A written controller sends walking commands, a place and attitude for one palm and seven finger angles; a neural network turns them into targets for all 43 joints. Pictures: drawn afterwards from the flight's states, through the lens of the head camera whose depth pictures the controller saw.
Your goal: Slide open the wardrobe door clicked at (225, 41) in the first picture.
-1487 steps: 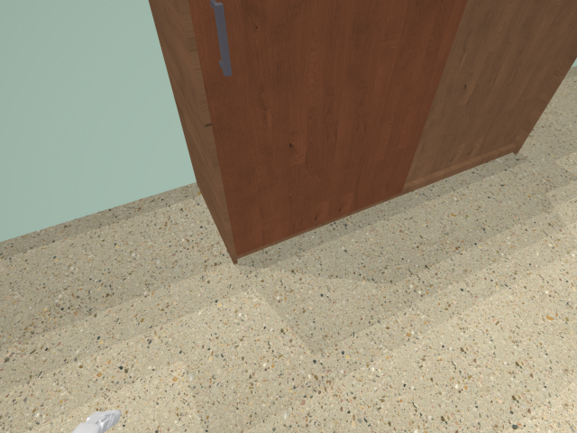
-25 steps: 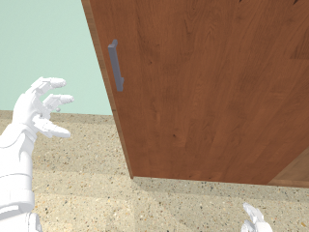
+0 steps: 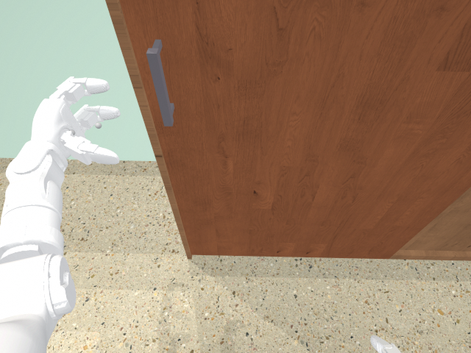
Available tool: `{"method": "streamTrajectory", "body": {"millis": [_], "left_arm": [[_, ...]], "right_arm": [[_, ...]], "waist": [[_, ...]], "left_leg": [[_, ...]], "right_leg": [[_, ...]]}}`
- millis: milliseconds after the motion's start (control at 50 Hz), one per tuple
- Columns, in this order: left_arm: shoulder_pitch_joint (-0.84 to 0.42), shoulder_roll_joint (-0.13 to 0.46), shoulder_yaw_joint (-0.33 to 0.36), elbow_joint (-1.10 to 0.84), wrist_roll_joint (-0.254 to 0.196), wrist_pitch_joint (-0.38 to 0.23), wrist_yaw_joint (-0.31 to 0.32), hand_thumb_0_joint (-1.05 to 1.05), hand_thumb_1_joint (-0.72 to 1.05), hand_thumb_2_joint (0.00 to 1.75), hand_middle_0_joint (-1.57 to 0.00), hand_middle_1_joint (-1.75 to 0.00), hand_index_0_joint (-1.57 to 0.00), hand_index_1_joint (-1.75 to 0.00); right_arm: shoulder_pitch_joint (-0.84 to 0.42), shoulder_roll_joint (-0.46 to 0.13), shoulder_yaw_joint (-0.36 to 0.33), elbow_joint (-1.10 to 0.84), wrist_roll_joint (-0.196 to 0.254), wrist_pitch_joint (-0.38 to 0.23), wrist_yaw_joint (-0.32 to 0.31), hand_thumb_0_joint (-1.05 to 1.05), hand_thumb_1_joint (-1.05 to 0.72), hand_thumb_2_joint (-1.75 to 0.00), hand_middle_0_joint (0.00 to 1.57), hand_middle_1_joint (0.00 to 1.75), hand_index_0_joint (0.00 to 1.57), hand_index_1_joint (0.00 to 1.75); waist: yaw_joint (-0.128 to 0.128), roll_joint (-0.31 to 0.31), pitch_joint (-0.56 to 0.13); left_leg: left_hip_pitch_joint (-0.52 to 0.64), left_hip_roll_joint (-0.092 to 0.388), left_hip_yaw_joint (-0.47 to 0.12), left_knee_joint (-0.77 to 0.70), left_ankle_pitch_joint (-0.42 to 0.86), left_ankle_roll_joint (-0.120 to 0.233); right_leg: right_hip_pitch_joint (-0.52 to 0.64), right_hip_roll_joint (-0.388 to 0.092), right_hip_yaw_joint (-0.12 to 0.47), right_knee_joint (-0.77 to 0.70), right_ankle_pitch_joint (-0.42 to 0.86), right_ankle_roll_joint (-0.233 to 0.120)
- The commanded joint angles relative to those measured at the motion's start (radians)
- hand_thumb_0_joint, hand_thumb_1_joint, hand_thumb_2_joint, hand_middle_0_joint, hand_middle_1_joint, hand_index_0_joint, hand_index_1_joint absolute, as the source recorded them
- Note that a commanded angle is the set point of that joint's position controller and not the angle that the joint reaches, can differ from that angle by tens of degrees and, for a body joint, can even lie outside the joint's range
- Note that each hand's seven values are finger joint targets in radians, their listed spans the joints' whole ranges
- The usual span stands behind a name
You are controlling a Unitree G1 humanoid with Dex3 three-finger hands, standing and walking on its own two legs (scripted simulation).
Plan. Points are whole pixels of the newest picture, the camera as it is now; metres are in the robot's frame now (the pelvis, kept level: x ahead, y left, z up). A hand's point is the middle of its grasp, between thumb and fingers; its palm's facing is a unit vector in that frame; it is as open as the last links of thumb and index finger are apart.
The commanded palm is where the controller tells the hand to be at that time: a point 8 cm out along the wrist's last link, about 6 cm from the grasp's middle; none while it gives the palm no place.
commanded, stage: move the hooked fingers beside the handle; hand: left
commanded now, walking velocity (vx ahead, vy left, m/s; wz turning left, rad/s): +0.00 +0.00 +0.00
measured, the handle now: (163, 85) +0.55 +0.14 +0.16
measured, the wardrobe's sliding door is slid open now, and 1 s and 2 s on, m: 0.00 0.00 0.00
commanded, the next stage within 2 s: feel for the door with the fingertips in 1.26 s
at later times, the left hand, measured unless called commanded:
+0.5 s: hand (124, 105) +0.50 +0.21 +0.15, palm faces -0.02 -1.00 -0.01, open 13.8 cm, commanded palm +0.48 +0.26 +0.16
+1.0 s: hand (121, 106) +0.47 +0.20 +0.17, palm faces -0.02 -1.00 +0.00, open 14.0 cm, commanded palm +0.46 +0.26 +0.16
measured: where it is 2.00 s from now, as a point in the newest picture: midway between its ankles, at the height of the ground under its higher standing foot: outside the picture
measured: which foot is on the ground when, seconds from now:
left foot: down 0.00-1.00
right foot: down 0.00-1.00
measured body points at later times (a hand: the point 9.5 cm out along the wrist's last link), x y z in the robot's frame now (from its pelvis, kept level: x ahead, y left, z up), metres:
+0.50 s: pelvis +0.01 +0.00 -0.01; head +0.08 +0.00 +0.44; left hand +0.49 +0.26 +0.15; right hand +0.03 -0.27 -0.12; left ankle +0.00 +0.14 -0.73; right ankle +0.01 -0.15 -0.73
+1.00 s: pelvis +0.00 +0.00 -0.01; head +0.05 +0.00 +0.44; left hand +0.47 +0.25 +0.17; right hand +0.07 -0.27 -0.12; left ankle +0.00 +0.14 -0.73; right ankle +0.01 -0.15 -0.73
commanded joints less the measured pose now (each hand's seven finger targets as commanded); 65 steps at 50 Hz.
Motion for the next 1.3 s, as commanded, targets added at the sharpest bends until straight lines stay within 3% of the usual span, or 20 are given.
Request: {"method": "streamTrajectory", "body": {"millis": [0,160,240,260,320,400,500,540,640,720,800,860,920,980,1020,1080,1140,1180,1240,1280], "left_arm": [[-0.486,0.308,0.061,-0.152,-0.008,-0.077,0.006,0.0,-0.5,0.3,-0.3,-1.2,-0.3,-1.2],[-0.602,0.303,0.049,-0.157,0.011,-0.142,0.024,0.0,-0.5,0.3,-0.3,-1.2,-0.3,-1.2],[-0.591,0.258,0.027,-0.044,0.011,-0.116,0.036,0.0,-0.5,0.3,-0.3,-1.2,-0.3,-1.2],[-0.6,0.307,0.063,-0.022,0.02,-0.109,0.043,0.0,-0.5,0.3,-0.3,-1.2,-0.3,-1.2],[-0.633,0.316,0.048,0.012,0.055,-0.102,0.063,0.0,-0.5,0.3,-0.3,-1.2,-0.3,-1.2],[-0.721,0.355,0.068,-0.049,0.075,-0.153,0.083,0.0,-0.5,0.3,-0.3,-1.2,-0.3,-1.2],[-0.71,0.304,0.055,-0.118,0.045,-0.186,0.064,0.0,-0.5,0.3,-0.3,-1.2,-0.3,-1.2],[-0.67,0.32,0.077,-0.112,0.028,-0.181,0.061,0.0,-0.5,0.3,-0.3,-1.2,-0.3,-1.2],[-0.526,0.269,0.053,-0.085,0.037,-0.124,0.062,0.0,-0.5,0.3,-0.3,-1.2,-0.3,-1.2],[-0.518,0.238,0.02,-0.017,0.04,-0.078,0.07,0.0,-0.5,0.3,-0.3,-1.2,-0.3,-1.2],[-0.639,0.304,0.064,-0.123,0.036,-0.141,0.081,0.0,-0.5,0.3,-0.3,-1.2,-0.3,-1.2],[-0.706,0.274,0.03,-0.2,0.036,-0.199,0.085,0.0,-0.5,0.3,-0.3,-1.2,-0.3,-1.2],[-0.715,0.238,-0.001,-0.122,0.034,-0.187,0.081,0.0,-0.5,0.3,-0.3,-1.2,-0.3,-1.2],[-0.659,0.301,0.036,0.025,0.043,-0.129,0.073,0.0,-0.5,0.3,-0.3,-1.2,-0.3,-1.2],[-0.67,0.27,-0.011,0.082,0.064,-0.097,0.072,0.0,-0.5,0.3,-0.3,-1.2,-0.3,-1.2],[-0.68,0.261,-0.013,0.073,0.066,-0.113,0.082,0.0,-0.5,0.3,-0.3,-1.2,-0.3,-1.2],[-0.731,0.262,0.01,-0.012,0.036,-0.169,0.083,0.0,-0.5,0.3,-0.3,-1.2,-0.3,-1.2],[-0.752,0.333,0.066,-0.041,0.036,-0.197,0.081,0.0,-0.5,0.3,-0.3,-1.2,-0.3,-1.2],[-0.72,0.362,0.083,-0.032,0.054,-0.204,0.085,0.0,-0.5,0.3,-0.3,-1.2,-0.3,-1.2],[-0.692,0.341,0.057,0.003,0.073,-0.184,0.086,0.0,-0.5,0.3,-0.3,-1.2,-0.3,-1.2]], "right_arm": [[0.044,-0.163,-0.065,-0.099,-0.007,-0.024,-0.008,0.0,-0.9,-0.9,0.2,0.3,0.2,0.3],[0.103,-0.163,-0.076,-0.077,-0.019,-0.007,0.003,0.0,-0.9,-0.9,0.2,0.3,0.2,0.3],[0.132,-0.165,-0.079,-0.059,-0.022,0.008,0.008,0.0,-0.9,-0.9,0.2,0.3,0.2,0.3],[0.135,-0.172,-0.081,-0.058,-0.022,0.012,0.009,0.0,-0.9,-0.9,0.2,0.3,0.2,0.3],[0.15,-0.171,-0.08,-0.059,-0.024,0.025,0.014,0.0,-0.9,-0.9,0.2,0.3,0.2,0.3],[0.171,-0.168,-0.084,-0.059,-0.032,0.034,0.019,0.0,-0.9,-0.9,0.2,0.3,0.2,0.3],[0.165,-0.161,-0.09,-0.066,-0.031,0.037,0.026,0.0,-0.9,-0.9,0.2,0.3,0.2,0.3],[0.168,-0.163,-0.089,-0.064,-0.032,0.04,0.025,0.0,-0.9,-0.9,0.2,0.3,0.2,0.3],[0.146,-0.155,-0.089,-0.084,-0.025,0.051,0.032,0.0,-0.9,-0.9,0.2,0.3,0.2,0.3],[0.135,-0.162,-0.086,-0.099,-0.02,0.063,0.032,0.0,-0.9,-0.9,0.2,0.3,0.2,0.3],[0.126,-0.159,-0.086,-0.105,-0.025,0.058,0.023,0.0,-0.9,-0.9,0.2,0.3,0.2,0.3],[0.112,-0.146,-0.082,-0.096,-0.024,0.046,0.02,0.0,-0.9,-0.9,0.2,0.3,0.2,0.3],[0.107,-0.148,-0.078,-0.073,-0.02,0.039,0.016,0.0,-0.9,-0.9,0.2,0.3,0.2,0.3],[0.114,-0.165,-0.073,-0.063,-0.016,0.044,0.009,0.0,-0.9,-0.9,0.2,0.3,0.2,0.3],[0.116,-0.167,-0.067,-0.065,-0.016,0.047,0.009,0.0,-0.9,-0.9,0.2,0.3,0.2,0.3],[0.129,-0.17,-0.07,-0.072,-0.024,0.042,0.013,0.0,-0.9,-0.9,0.2,0.3,0.2,0.3],[0.141,-0.168,-0.075,-0.08,-0.031,0.037,0.015,0.0,-0.9,-0.9,0.2,0.3,0.2,0.3],[0.145,-0.172,-0.077,-0.076,-0.031,0.034,0.016,0.0,-0.9,-0.9,0.2,0.3,0.2,0.3],[0.156,-0.168,-0.079,-0.068,-0.032,0.041,0.016,0.0,-0.9,-0.9,0.2,0.3,0.2,0.3],[0.151,-0.167,-0.077,-0.065,-0.028,0.046,0.019,0.0,-0.9,-0.9,0.2,0.3,0.2,0.3]], "waist": [[-0.014,0.029,-0.332],[-0.033,0.091,-0.442],[-0.048,0.023,-0.376],[-0.046,0.017,-0.361],[-0.059,0.027,-0.34],[-0.067,0.086,-0.446],[-0.057,0.116,-0.528],[-0.05,0.066,-0.519],[-0.022,0.076,-0.423],[-0.047,-0.017,-0.294],[-0.046,0.01,-0.397],[-0.058,0.096,-0.464],[-0.077,0.077,-0.409],[-0.068,0.019,-0.344],[-0.084,0.032,-0.289],[-0.087,0.038,-0.315],[-0.087,0.002,-0.429],[-0.07,0.032,-0.501],[-0.062,0.042,-0.494],[-0.063,0.071,-0.422]], "left_leg": [[0.11,-0.055,-0.01,-0.058,0.206,0.042],[0.161,-0.047,-0.023,-0.03,0.286,0.035],[0.103,-0.046,-0.018,-0.027,0.276,0.04],[0.081,-0.044,-0.017,-0.029,0.257,0.04],[0.05,-0.047,-0.015,-0.023,0.236,0.042],[0.103,-0.046,-0.019,0.004,0.307,0.039],[0.169,-0.042,-0.017,0.019,0.372,0.035],[0.152,-0.041,-0.019,0.016,0.38,0.04],[0.094,-0.047,0.001,-0.001,0.37,0.042],[0.02,-0.045,0.008,-0.024,0.216,0.045],[0.07,-0.05,-0.001,-0.011,0.234,0.048],[0.142,-0.05,-0.006,0.007,0.267,0.046],[0.124,-0.05,-0.015,0.0,0.221,0.044],[0.037,-0.052,-0.013,-0.015,0.152,0.047],[0.004,-0.053,-0.017,-0.022,0.112,0.045],[0.025,-0.05,-0.022,-0.008,0.131,0.044],[0.061,-0.05,-0.023,0.007,0.178,0.046],[0.084,-0.049,-0.026,0.012,0.204,0.042],[0.068,-0.05,-0.022,0.016,0.232,0.045],[0.045,-0.048,-0.022,0.005,0.198,0.04]], "right_leg": [[0.112,0.074,-0.013,-0.041,0.246,-0.059],[0.09,0.085,-0.019,-0.012,0.296,-0.06],[0.078,0.087,-0.027,-0.015,0.294,-0.058],[0.068,0.086,-0.022,-0.018,0.289,-0.054],[0.045,0.084,-0.018,-0.015,0.272,-0.053],[0.057,0.088,-0.01,0.007,0.328,-0.055],[0.079,0.095,-0.014,0.016,0.382,-0.056],[0.113,0.098,-0.022,0.016,0.394,-0.059],[0.121,0.092,-0.026,0.009,0.4,-0.06],[0.065,0.088,-0.023,-0.019,0.299,-0.049],[0.106,0.087,-0.006,-0.007,0.315,-0.053],[0.097,0.09,-0.001,0.001,0.333,-0.054],[0.061,0.09,-0.008,-0.01,0.288,-0.053],[0.059,0.081,-0.006,-0.02,0.239,-0.051],[0.013,0.075,-0.009,-0.025,0.192,-0.049],[-0.011,0.078,-0.01,-0.014,0.187,-0.051],[0.048,0.083,-0.008,0.005,0.237,-0.052],[0.075,0.087,-0.002,0.013,0.266,-0.051],[0.09,0.087,-0.008,0.022,0.291,-0.053],[0.039,0.088,-0.011,0.011,0.253,-0.052]]}}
